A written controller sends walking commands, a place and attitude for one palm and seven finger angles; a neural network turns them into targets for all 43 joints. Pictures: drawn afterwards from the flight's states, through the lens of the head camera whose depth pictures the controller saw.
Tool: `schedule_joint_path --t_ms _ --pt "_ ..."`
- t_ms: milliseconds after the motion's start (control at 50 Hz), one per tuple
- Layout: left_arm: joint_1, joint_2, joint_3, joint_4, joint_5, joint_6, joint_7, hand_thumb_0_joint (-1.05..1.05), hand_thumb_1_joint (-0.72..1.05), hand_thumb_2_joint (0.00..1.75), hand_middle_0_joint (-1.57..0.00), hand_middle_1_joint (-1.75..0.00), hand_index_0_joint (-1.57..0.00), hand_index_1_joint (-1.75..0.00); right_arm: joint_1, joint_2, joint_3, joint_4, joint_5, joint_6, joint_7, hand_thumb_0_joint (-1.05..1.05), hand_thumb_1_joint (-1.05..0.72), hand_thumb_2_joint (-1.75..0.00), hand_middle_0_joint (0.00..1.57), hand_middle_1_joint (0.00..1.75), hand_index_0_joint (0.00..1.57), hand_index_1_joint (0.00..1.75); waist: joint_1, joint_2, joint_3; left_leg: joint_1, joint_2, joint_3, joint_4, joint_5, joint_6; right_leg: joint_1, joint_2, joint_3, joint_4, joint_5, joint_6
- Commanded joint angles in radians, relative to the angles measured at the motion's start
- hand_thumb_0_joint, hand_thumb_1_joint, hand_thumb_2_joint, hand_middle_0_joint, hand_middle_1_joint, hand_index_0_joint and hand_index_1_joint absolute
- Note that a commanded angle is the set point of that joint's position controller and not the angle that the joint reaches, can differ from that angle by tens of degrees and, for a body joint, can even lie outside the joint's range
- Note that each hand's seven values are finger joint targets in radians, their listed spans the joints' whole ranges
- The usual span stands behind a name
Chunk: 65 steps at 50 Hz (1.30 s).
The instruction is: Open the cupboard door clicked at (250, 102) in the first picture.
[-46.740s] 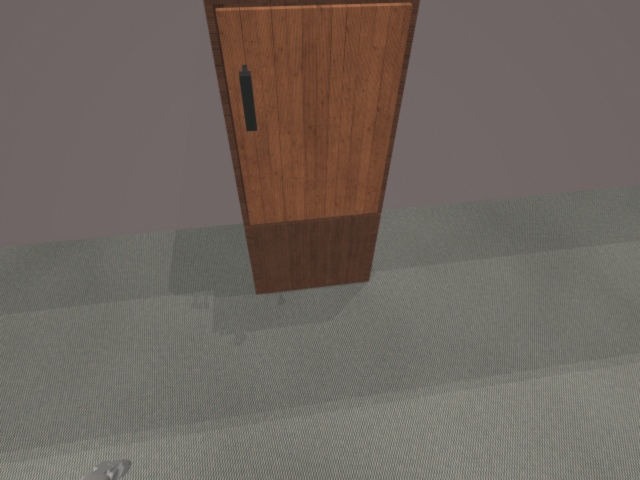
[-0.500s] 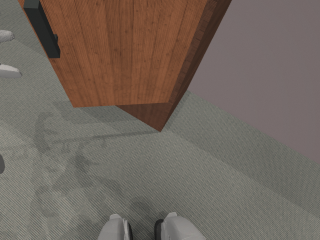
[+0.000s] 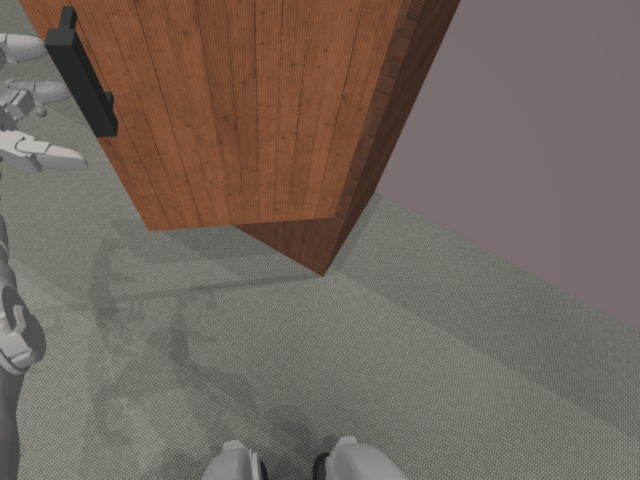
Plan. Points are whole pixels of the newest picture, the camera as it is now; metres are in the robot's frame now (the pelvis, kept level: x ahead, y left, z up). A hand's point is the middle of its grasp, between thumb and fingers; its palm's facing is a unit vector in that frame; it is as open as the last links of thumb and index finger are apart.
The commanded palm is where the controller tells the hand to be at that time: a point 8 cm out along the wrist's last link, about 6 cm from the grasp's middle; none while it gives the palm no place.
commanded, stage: slide the fingers in behind the handle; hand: left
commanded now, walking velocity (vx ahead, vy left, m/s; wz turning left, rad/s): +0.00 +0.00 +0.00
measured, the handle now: (88, 75) +0.58 +0.22 +0.10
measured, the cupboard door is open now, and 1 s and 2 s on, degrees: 38 38 38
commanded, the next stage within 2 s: close the thumb around the handle in 1.00 s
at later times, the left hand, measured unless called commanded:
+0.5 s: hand (75, 112) +0.52 +0.23 +0.10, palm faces +0.03 -1.00 +0.01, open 14.0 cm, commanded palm +0.50 +0.26 +0.10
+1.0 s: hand (75, 117) +0.51 +0.22 +0.10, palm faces +0.03 -1.00 +0.01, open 14.0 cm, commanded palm +0.49 +0.26 +0.10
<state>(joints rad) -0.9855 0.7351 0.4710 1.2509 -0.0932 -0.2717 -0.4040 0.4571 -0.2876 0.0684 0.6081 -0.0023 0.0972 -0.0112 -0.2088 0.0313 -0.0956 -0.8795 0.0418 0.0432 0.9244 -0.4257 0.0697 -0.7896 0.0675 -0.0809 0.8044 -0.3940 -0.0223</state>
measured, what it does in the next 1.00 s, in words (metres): stands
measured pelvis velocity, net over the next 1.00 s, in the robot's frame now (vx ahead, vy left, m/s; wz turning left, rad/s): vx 0.00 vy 0.00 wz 0.01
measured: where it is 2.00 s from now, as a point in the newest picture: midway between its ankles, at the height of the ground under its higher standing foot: outside the picture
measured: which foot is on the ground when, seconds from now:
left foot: down 0.00-1.00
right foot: down 0.00-1.00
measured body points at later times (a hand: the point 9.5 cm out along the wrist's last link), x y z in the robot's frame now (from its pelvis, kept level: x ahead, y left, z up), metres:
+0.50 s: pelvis +0.00 +0.00 +0.00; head +0.13 +0.02 +0.43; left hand +0.51 +0.28 +0.10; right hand -0.02 -0.27 -0.10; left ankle +0.00 +0.07 -0.69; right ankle -0.02 -0.11 -0.69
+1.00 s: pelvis +0.00 +0.00 +0.00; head +0.12 +0.02 +0.43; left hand +0.50 +0.28 +0.11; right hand -0.03 -0.27 -0.10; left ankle +0.00 +0.07 -0.69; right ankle -0.02 -0.11 -0.69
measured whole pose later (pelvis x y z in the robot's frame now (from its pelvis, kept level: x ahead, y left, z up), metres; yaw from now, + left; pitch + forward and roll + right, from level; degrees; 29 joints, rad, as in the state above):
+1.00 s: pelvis +0.00 +0.00 +0.00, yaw +0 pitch +20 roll -4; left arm -0.99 0.63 0.43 1.26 -0.10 -0.31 -0.32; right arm 0.45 -0.29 0.05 0.63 0.00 0.07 0.00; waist -0.19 0.03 -0.10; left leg -0.86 0.03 0.04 0.92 -0.42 0.07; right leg -0.78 0.06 -0.08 0.82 -0.40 -0.03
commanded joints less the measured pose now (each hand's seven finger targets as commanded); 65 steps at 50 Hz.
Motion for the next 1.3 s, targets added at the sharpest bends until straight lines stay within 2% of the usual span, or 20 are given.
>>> schedule_joint_path --t_ms 0,40,140,180,240,320,340,420,580,660,720,780,920,1000,1060,1080,1160,1200,1260,1280 --pt "-0.421 0.232 0.001 -0.211 -0.025 -0.072 0.013 0.0 -0.5 0.3 -0.3 -1.2 -0.3 -1.2 0.188 -0.204 -0.08 -0.029 -0.003 -0.011 -0.017 0.0 -0.9 -0.9 0.2 0.3 0.2 0.3 -0.001 0.163 -0.41 0.485 0.01 -0.129 -0.073 0.497 -0.036 0.039 0.019 0.034 -0.064 0.321 0.003" --pt "-0.439 0.276 0.035 -0.211 -0.027 -0.084 0.023 0.0 -0.5 0.3 -0.3 -1.2 -0.3 -1.2 0.189 -0.209 -0.078 -0.028 -0.004 -0.014 -0.02 0.0 -0.9 -0.9 0.2 0.3 0.2 0.3 0.002 0.135 -0.41 0.456 0.005 -0.126 -0.069 0.487 -0.03 0.068 0.018 0.041 -0.058 0.334 0.001" --pt "-0.466 0.279 0.035 -0.234 -0.015 -0.107 0.036 0.0 -0.5 0.3 -0.3 -1.2 -0.3 -1.2 0.186 -0.203 -0.079 -0.025 -0.004 -0.023 -0.018 0.0 -0.9 -0.9 0.2 0.3 0.2 0.3 0.007 0.167 -0.465 0.472 0.0 -0.126 -0.058 0.515 -0.033 0.091 0.014 0.049 -0.043 0.364 0.0" --pt "-0.44 0.245 0.017 -0.242 -0.011 -0.112 0.036 0.0 -0.5 0.3 -0.3 -1.2 -0.3 -1.2 0.181 -0.196 -0.082 -0.023 -0.005 -0.022 -0.014 0.0 -0.9 -0.9 0.2 0.3 0.2 0.3 0.017 0.213 -0.503 0.516 0.003 -0.124 -0.05 0.568 -0.043 0.077 0.013 0.046 -0.038 0.382 0.0" --pt "-0.459 0.202 -0.013 -0.222 -0.021 -0.102 0.034 0.0 -0.5 0.3 -0.3 -1.2 -0.3 -1.2 0.179 -0.194 -0.081 -0.019 -0.004 -0.021 -0.013 0.0 -0.9 -0.9 0.2 0.3 0.2 0.3 -0.004 0.18 -0.466 0.499 0.003 -0.127 -0.052 0.55 -0.036 0.069 0.015 0.044 -0.042 0.378 0.002" --pt "-0.444 0.179 -0.012 -0.264 -0.027 -0.094 0.046 0.0 -0.5 0.3 -0.3 -1.2 -0.3 -1.2 0.177 -0.192 -0.087 -0.023 -0.006 -0.021 -0.008 0.0 -0.9 -0.9 0.2 0.3 0.2 0.3 0.011 0.2 -0.513 0.542 0.005 -0.129 -0.055 0.595 -0.041 0.08 0.016 0.041 -0.045 0.397 0.002" --pt "-0.422 0.212 0.022 -0.262 -0.029 -0.098 0.052 0.0 -0.5 0.3 -0.3 -1.2 -0.3 -1.2 0.184 -0.195 -0.088 -0.024 -0.007 -0.02 -0.009 0.0 -0.9 -0.9 0.2 0.3 0.2 0.3 0.021 0.179 -0.514 0.537 0.005 -0.131 -0.051 0.615 -0.04 0.09 0.017 0.04 -0.041 0.408 -0.001" --pt "-0.39 0.17 -0.006 -0.246 -0.027 -0.088 0.068 0.0 -0.5 0.3 -0.3 -1.2 -0.3 -1.2 0.173 -0.19 -0.087 -0.029 -0.003 -0.016 -0.003 0.0 -0.9 -0.9 0.2 0.3 0.2 0.3 0.017 0.134 -0.462 0.474 -0.001 -0.113 -0.064 0.553 -0.031 0.12 0.015 0.045 -0.051 0.416 0.006" --pt "-0.406 0.116 -0.029 -0.271 -0.026 -0.114 0.1 0.0 -0.5 0.3 -0.3 -1.2 -0.3 -1.2 0.167 -0.181 -0.091 -0.025 -0.004 -0.022 0.005 0.0 -0.9 -0.9 0.2 0.3 0.2 0.3 0.019 0.16 -0.461 0.513 0.0 -0.118 -0.071 0.559 -0.039 0.098 0.015 0.042 -0.05 0.393 0.001" --pt "-0.421 0.188 0.015 -0.187 -0.009 -0.1 0.114 0.0 -0.5 0.3 -0.3 -1.2 -0.3 -1.2 0.167 -0.193 -0.086 -0.022 -0.003 -0.024 -0.004 0.0 -0.9 -0.9 0.2 0.3 0.2 0.3 0.011 0.087 -0.392 0.4 -0.008 -0.109 -0.081 0.428 -0.025 0.117 0.009 0.055 -0.058 0.342 0.006" --pt "-0.478 0.219 0.011 -0.231 0.011 -0.116 0.118 0.0 -0.5 0.3 -0.3 -1.2 -0.3 -1.2 0.166 -0.188 -0.082 -0.028 -0.003 -0.034 -0.009 0.0 -0.9 -0.9 0.2 0.3 0.2 0.3 0.01 0.125 -0.433 0.394 -0.013 -0.105 -0.076 0.416 -0.024 0.143 0.003 0.067 -0.05 0.352 0.005" --pt "-0.469 0.178 -0.007 -0.278 0.002 -0.154 0.11 0.0 -0.5 0.3 -0.3 -1.2 -0.3 -1.2 0.165 -0.183 -0.086 -0.024 -0.007 -0.041 -0.003 0.0 -0.9 -0.9 0.2 0.3 0.2 0.3 0.018 0.197 -0.507 0.511 -0.004 -0.12 -0.061 0.511 -0.042 0.095 0.011 0.055 -0.037 0.367 0.0" --pt "-0.419 0.15 -0.024 -0.175 -0.021 -0.091 0.07 0.0 -0.5 0.3 -0.3 -1.2 -0.3 -1.2 0.169 -0.194 -0.085 -0.018 0.0 -0.034 -0.008 0.0 -0.9 -0.9 0.2 0.3 0.2 0.3 0.008 0.115 -0.422 0.425 -0.007 -0.112 -0.081 0.436 -0.029 0.113 0.009 0.049 -0.056 0.342 0.003" --pt "-0.474 0.139 -0.044 -0.213 -0.013 -0.1 0.092 0.0 -0.5 0.3 -0.3 -1.2 -0.3 -1.2 0.17 -0.192 -0.085 -0.015 -0.003 -0.038 -0.01 0.0 -0.9 -0.9 0.2 0.3 0.2 0.3 -0.006 0.129 -0.396 0.44 -0.002 -0.122 -0.08 0.422 -0.031 0.062 0.009 0.049 -0.061 0.305 0.004" --pt "-0.494 0.144 -0.034 -0.238 -0.006 -0.131 0.109 0.0 -0.5 0.3 -0.3 -1.2 -0.3 -1.2 0.176 -0.193 -0.089 -0.005 -0.009 -0.044 -0.007 0.0 -0.9 -0.9 0.2 0.3 0.2 0.3 0.002 0.174 -0.442 0.502 0.003 -0.14 -0.074 0.458 -0.043 0.031 0.01 0.041 -0.048 0.289 -0.003" --pt "-0.497 0.098 -0.066 -0.233 -0.009 -0.132 0.109 0.0 -0.5 0.3 -0.3 -1.2 -0.3 -1.2 0.173 -0.189 -0.088 -0.005 -0.009 -0.046 -0.004 0.0 -0.9 -0.9 0.2 0.3 0.2 0.3 -0.008 0.183 -0.443 0.519 0.004 -0.145 -0.075 0.457 -0.047 0.012 0.012 0.039 -0.049 0.276 -0.002" --pt "-0.423 0.159 -0.003 -0.196 -0.011 -0.123 0.111 0.0 -0.28 0.4 -0.32 -1.22 -0.32 -1.22 0.176 -0.196 -0.087 -0.013 -0.009 -0.044 -0.003 0.0 -0.9 -0.9 0.2 0.3 0.2 0.3 0.021 0.143 -0.47 0.488 -0.001 -0.132 -0.073 0.487 -0.043 0.072 0.011 0.041 -0.041 0.322 -0.002" --pt "-0.444 0.132 -0.033 -0.182 -0.003 -0.106 0.112 0.0 -0.16 0.44 -0.32 -1.24 -0.32 -1.24 0.171 -0.191 -0.085 -0.016 -0.007 -0.042 -0.002 0.0 -0.9 -0.9 0.2 0.3 0.2 0.3 0.007 0.129 -0.425 0.453 -0.003 -0.126 -0.076 0.451 -0.038 0.067 0.009 0.042 -0.047 0.314 0.002" --pt "-0.48 0.201 0.007 -0.224 0.007 -0.117 0.124 0.0 0.0 0.52 -0.34 -1.25 -0.34 -1.25 0.173 -0.196 -0.086 -0.02 -0.008 -0.04 -0.006 0.0 -0.9 -0.9 0.2 0.3 0.2 0.3 0.012 0.142 -0.446 0.448 -0.004 -0.124 -0.074 0.446 -0.035 0.084 0.009 0.049 -0.045 0.321 0.002" --pt "-0.483 0.181 -0.011 -0.223 0.009 -0.12 0.125 0.0 0.06 0.54 -0.34 -1.26 -0.34 -1.26 0.172 -0.193 -0.084 -0.023 -0.006 -0.042 -0.005 0.0 -0.9 -0.9 0.2 0.3 0.2 0.3 0.009 0.149 -0.448 0.453 -0.005 -0.127 -0.073 0.444 -0.037 0.077 0.01 0.048 -0.045 0.314 0.001"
